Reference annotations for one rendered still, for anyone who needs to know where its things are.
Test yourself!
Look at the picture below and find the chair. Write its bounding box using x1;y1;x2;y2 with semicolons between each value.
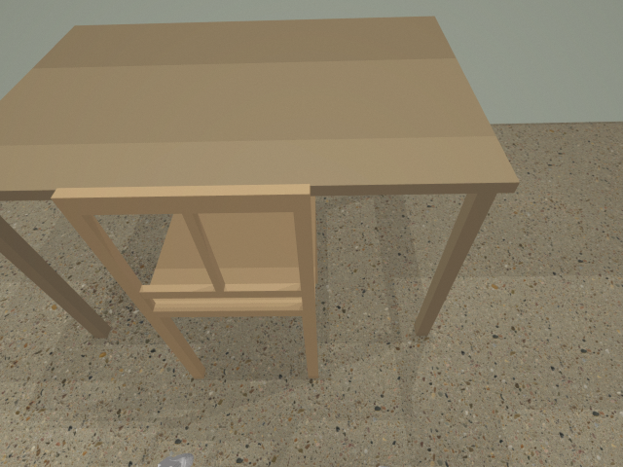
51;184;318;378

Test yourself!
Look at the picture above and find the table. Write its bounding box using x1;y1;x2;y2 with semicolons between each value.
0;16;520;339

